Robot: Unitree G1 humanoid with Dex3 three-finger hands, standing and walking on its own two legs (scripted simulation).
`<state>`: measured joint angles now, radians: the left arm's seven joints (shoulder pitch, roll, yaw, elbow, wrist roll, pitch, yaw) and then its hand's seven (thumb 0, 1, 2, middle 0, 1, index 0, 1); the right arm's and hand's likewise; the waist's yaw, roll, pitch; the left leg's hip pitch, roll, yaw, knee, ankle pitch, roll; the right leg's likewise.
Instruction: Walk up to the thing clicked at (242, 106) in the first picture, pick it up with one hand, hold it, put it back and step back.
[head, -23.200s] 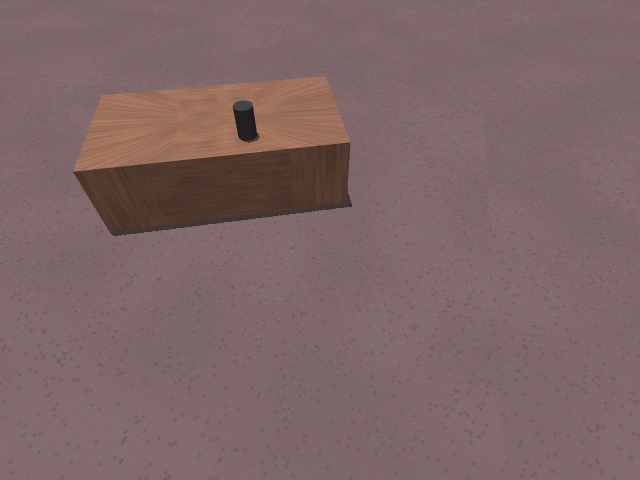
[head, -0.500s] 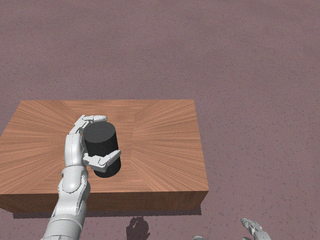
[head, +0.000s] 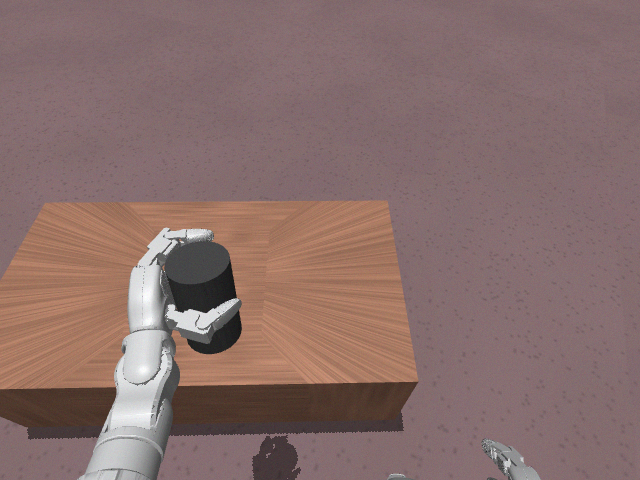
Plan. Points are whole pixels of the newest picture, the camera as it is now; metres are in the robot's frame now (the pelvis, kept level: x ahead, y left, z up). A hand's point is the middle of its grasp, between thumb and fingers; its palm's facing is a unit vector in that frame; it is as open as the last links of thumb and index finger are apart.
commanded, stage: hold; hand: left
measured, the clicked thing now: (206, 299) +0.34 +0.17 +0.02
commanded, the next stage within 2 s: crouch in 1.44 s
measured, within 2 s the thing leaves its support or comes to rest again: neither
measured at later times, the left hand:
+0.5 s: hand (205, 287) +0.34 +0.16 +0.04, palm faces +0.17 -0.98 -0.04, open 11.1 cm
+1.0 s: hand (204, 288) +0.34 +0.16 +0.05, palm faces +0.17 -0.98 -0.04, open 11.1 cm
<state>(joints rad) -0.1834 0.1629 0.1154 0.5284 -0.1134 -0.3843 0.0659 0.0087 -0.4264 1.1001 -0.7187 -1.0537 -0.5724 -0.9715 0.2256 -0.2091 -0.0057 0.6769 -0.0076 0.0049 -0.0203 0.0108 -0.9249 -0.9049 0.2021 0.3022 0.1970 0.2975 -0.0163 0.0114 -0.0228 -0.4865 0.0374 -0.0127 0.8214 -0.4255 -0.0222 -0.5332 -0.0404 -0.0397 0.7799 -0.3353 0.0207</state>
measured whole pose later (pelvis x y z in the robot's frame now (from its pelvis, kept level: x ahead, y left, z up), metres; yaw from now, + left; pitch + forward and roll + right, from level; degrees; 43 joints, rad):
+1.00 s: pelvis +0.00 +0.00 +0.00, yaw +0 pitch +5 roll -1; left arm -0.17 0.16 0.10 0.49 -0.11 -0.38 0.08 0.01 -0.43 1.10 -0.72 -1.06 -0.57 -0.97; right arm 0.22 -0.21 -0.01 0.69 -0.01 0.00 -0.02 0.01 -0.93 -0.91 0.20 0.30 0.20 0.30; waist -0.01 0.01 -0.02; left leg -0.47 0.04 -0.01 0.81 -0.42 -0.02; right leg -0.52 -0.04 -0.04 0.77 -0.33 0.02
